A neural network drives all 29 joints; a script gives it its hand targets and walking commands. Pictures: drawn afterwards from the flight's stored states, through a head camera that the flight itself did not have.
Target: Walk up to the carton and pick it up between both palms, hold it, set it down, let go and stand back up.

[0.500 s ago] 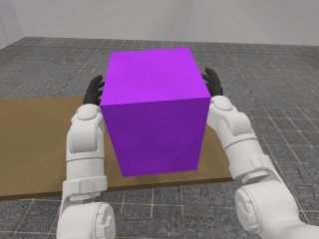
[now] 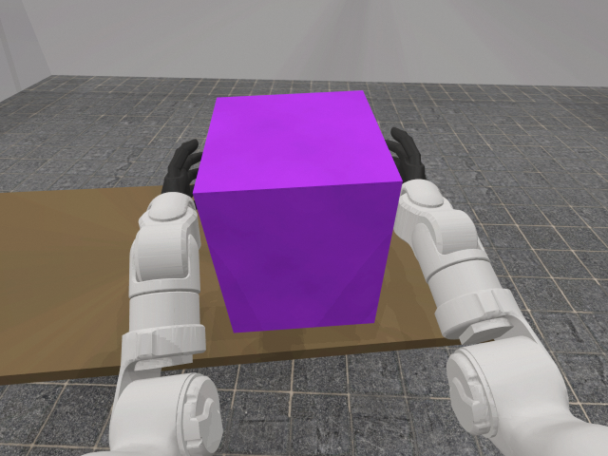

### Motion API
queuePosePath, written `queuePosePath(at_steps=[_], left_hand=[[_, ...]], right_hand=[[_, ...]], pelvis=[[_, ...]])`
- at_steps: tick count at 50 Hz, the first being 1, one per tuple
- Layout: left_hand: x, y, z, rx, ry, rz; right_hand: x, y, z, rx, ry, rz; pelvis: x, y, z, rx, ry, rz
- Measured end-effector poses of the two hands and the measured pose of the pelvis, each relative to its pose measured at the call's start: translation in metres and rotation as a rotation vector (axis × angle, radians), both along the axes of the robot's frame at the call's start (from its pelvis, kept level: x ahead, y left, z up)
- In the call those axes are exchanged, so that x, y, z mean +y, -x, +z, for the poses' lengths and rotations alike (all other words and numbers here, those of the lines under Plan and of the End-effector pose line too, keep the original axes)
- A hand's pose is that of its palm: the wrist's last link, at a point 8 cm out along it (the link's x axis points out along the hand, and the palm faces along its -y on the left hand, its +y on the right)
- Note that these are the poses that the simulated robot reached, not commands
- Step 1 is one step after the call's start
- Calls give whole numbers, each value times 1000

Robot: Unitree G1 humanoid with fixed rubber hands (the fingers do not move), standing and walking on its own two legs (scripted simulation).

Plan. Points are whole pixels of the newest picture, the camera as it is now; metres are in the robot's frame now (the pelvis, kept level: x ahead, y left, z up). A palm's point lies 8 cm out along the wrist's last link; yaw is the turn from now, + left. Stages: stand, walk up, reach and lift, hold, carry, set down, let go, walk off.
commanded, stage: hold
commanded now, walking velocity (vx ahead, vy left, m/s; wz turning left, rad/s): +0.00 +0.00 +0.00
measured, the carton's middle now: (297, 213) +0.39 +0.00 +0.17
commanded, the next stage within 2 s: set down in 0.90 s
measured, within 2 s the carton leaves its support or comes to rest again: neither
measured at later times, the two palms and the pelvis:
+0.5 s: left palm (174, 207) +0.36 +0.16 +0.21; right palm (403, 190) +0.37 -0.13 +0.22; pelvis +0.00 +0.00 +0.00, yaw +0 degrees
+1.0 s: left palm (175, 203) +0.36 +0.15 +0.22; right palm (405, 187) +0.37 -0.14 +0.22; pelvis +0.00 +0.00 +0.00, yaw -1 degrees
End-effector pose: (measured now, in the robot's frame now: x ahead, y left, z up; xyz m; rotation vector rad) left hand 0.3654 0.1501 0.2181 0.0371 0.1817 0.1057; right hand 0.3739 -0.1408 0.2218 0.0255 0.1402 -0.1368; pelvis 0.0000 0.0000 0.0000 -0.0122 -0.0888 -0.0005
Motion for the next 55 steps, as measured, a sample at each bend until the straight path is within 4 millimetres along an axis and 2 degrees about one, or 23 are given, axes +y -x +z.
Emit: queuePosePath(at_steps=[18, 42, 55], left_hand=[[9, 4, -5, -6, -5, 8], [-1, 2, 0, -2, -1, 2], [12, 2, 0, -31, 27, 11]], right_hand=[[9, 0, -1, -6, -14, 10], [-1, 2, -1, -1, -5, 0], [12, 0, 4, -32, 30, 3]], pelvis=[[6, -3, 0, -2, 3, 0], [-1, 2, 0, 2, 1, 0], [3, 0, -1, -52, 3, -12]])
